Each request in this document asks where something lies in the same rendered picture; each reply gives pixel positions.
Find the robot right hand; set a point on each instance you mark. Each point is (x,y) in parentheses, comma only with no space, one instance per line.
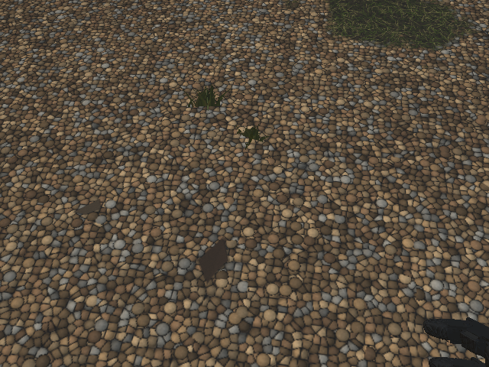
(471,334)

